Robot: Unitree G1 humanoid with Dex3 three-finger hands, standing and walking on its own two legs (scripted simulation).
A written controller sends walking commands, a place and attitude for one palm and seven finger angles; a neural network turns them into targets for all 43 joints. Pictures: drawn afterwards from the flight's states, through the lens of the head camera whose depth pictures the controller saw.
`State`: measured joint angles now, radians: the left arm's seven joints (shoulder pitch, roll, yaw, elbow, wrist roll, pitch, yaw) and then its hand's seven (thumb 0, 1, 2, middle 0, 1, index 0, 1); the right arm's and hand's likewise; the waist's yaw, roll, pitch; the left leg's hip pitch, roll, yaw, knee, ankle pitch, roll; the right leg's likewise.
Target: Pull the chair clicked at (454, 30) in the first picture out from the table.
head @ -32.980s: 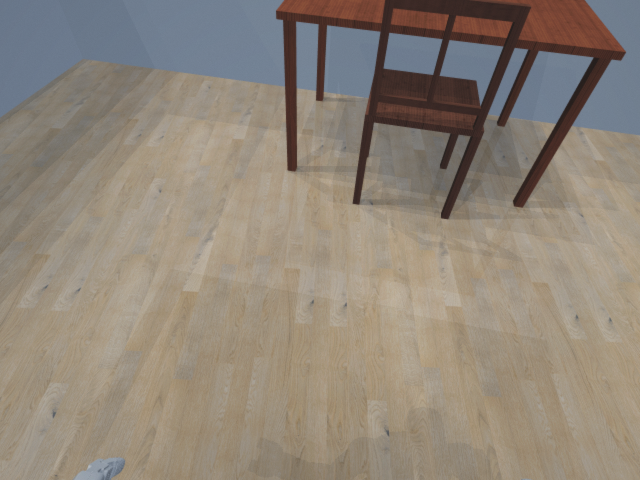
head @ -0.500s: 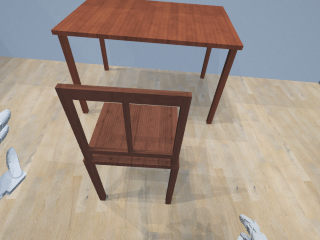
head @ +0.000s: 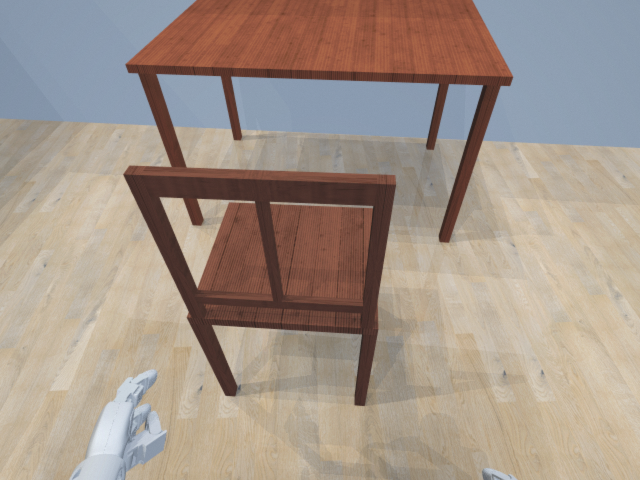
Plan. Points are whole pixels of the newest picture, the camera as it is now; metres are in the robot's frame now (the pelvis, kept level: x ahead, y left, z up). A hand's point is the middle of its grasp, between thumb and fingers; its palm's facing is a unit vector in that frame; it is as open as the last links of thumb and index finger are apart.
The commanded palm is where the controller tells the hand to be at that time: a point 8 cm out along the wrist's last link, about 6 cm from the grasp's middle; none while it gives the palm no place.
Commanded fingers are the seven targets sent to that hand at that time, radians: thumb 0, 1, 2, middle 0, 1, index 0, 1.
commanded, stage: let the arm hang, fingers relaxed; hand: left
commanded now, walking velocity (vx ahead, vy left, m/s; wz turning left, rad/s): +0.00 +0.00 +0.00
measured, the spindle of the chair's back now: (271, 254) +0.52 +0.12 -0.07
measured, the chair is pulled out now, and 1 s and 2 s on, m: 0.58 0.58 0.58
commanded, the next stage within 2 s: look to check the result in 0.94 s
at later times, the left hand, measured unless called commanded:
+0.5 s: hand out of the picture -0.03 +0.16 -0.16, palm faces +0.04 -0.98 -0.22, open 7.3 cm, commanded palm none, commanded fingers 0.00 0.90 0.90 -0.20 -0.30 -0.20 -0.30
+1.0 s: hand out of the picture +0.01 +0.12 -0.16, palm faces +0.06 -0.98 -0.18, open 7.3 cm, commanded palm none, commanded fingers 0.00 0.90 0.90 -0.20 -0.30 -0.20 -0.30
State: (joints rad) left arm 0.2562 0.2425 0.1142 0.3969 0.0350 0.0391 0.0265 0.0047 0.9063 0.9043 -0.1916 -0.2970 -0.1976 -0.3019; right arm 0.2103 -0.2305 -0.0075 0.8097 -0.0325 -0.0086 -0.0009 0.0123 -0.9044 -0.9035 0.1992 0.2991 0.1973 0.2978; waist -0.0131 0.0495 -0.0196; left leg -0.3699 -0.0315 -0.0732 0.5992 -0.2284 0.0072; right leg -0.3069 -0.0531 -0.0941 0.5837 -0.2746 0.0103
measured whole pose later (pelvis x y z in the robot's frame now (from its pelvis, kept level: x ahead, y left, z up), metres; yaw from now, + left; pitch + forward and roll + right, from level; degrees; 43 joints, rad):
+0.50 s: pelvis +0.02 -0.02 +0.01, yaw +0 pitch -1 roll -1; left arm 0.38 0.17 0.00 1.08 0.01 0.02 0.02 0.00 0.92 0.90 -0.19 -0.30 -0.20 -0.30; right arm 0.34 -0.14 0.01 1.05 -0.01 0.02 -0.03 0.01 -0.91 -0.90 0.20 0.30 0.20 0.30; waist 0.01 0.03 0.06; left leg -0.27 0.00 -0.09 0.50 -0.21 -0.02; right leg -0.20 -0.02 -0.11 0.47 -0.25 -0.01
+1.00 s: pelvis +0.02 -0.04 +0.01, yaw +0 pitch -2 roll +0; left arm 0.32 0.12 0.00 1.06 0.01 0.01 0.03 0.01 0.91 0.90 -0.20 -0.30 -0.20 -0.30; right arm 0.36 -0.11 0.00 1.08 -0.02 0.01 -0.04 0.01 -0.91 -0.90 0.20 0.30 0.20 0.30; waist 0.00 0.03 0.05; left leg -0.26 0.02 -0.10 0.50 -0.21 -0.04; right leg -0.20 0.00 -0.12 0.49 -0.26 -0.04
